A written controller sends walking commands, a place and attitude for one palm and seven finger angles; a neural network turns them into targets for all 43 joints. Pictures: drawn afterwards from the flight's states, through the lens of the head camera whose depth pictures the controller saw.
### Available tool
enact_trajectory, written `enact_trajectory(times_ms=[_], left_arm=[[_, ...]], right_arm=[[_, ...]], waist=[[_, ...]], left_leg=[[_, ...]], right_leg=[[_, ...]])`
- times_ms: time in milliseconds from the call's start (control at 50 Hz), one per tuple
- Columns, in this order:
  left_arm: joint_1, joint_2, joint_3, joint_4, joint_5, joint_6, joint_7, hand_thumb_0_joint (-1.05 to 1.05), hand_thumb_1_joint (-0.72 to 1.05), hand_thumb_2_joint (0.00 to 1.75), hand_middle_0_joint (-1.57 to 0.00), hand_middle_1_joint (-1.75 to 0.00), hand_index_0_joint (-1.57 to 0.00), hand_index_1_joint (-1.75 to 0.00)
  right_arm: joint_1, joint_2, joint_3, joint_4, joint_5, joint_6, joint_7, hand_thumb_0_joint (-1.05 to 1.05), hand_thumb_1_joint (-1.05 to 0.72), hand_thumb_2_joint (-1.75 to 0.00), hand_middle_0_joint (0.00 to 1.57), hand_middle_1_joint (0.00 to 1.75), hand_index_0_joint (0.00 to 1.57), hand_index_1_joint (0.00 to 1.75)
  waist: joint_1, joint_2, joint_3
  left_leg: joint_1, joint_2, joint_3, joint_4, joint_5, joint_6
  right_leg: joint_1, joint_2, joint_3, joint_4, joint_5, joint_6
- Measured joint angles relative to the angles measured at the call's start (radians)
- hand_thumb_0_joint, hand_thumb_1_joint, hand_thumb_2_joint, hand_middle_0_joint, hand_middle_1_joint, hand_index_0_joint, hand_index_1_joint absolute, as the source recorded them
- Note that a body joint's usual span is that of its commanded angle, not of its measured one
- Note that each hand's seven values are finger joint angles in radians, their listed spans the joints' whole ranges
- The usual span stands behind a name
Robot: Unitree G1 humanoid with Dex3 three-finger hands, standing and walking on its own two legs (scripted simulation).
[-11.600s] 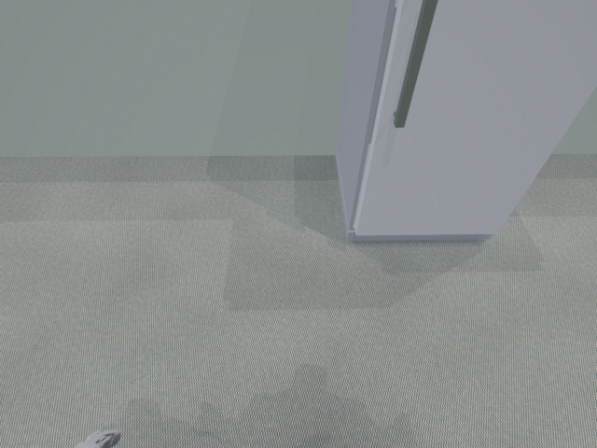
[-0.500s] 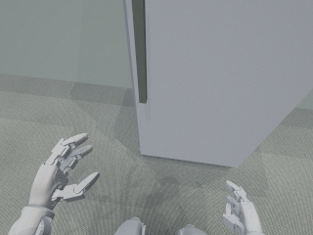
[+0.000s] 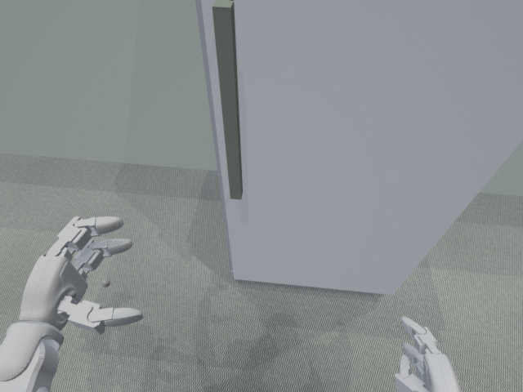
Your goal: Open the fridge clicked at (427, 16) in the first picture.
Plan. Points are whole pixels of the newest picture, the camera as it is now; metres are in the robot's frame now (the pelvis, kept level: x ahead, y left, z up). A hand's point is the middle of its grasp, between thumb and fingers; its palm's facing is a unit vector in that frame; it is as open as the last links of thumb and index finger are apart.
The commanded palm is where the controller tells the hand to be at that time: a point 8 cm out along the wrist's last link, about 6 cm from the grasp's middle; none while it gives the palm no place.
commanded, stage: raise the hand to about handle height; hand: left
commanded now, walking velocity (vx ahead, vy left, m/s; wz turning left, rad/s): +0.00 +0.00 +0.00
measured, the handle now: (233, 117) +0.56 +0.10 +0.12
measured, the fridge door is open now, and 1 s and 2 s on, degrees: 0 0 0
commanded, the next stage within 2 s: move the hooked fingers beside the handle in 0.98 s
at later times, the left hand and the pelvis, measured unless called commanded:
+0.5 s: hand (64, 229) +0.27 +0.27 +0.14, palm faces +0.05 -1.00 -0.04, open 14.0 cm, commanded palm +0.24 +0.32 +0.15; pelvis +0.00 +0.00 +0.02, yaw +0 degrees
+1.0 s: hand (73, 228) +0.28 +0.26 +0.14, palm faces +0.05 -1.00 -0.04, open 14.0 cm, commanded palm +0.24 +0.31 +0.15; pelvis +0.00 -0.01 +0.03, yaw -1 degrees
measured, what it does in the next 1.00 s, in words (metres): stands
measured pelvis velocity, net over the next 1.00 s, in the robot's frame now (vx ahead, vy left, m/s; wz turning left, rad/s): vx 0.00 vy -0.01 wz -0.01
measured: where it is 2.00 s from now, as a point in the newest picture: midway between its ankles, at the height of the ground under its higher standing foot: outside the picture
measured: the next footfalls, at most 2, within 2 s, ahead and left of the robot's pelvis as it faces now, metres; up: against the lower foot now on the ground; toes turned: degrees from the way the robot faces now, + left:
none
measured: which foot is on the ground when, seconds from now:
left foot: down 0.00-1.00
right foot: down 0.00-1.00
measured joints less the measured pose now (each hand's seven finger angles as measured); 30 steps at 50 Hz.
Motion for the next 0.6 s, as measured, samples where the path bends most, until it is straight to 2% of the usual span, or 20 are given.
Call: enact_trajectory(times_ms=[180,320,600], left_arm=[[-0.113,0.038,0.048,0.08,-0.014,0.079,-0.06,-0.01,-0.41,0.34,-0.29,-1.14,-0.29,-1.14],[-0.194,0.064,0.085,0.138,-0.016,0.125,-0.092,-0.01,-0.48,0.31,-0.3,-1.18,-0.3,-1.18],[-0.316,0.119,0.139,0.25,-0.013,0.187,-0.135,-0.01,-0.5,0.3,-0.3,-1.2,-0.3,-1.2]], right_arm=[[-0.018,0.022,0.036,0.004,0.004,0.002,-0.009,0.01,-0.9,-0.9,0.21,0.3,0.2,0.3],[-0.015,0.027,0.05,0.014,0.007,0.011,-0.018,0.01,-0.9,-0.9,0.21,0.3,0.2,0.3],[0.003,0.007,0.045,0.029,0.019,0.03,-0.029,0.01,-0.9,-0.9,0.21,0.3,0.2,0.3]], waist=[[0.021,0.007,0.009],[0.028,0.012,0.023],[0.017,0.01,0.039]], left_leg=[[0.092,-0.003,-0.001,-0.082,0.032,0.0],[0.148,-0.006,0.001,-0.136,0.056,0.0],[0.211,-0.007,0.011,-0.215,0.096,-0.002]], right_leg=[[0.093,0.003,0.002,-0.084,0.033,0.002],[0.147,0.004,0.006,-0.136,0.056,0.003],[0.203,0.008,0.018,-0.205,0.094,0.001]])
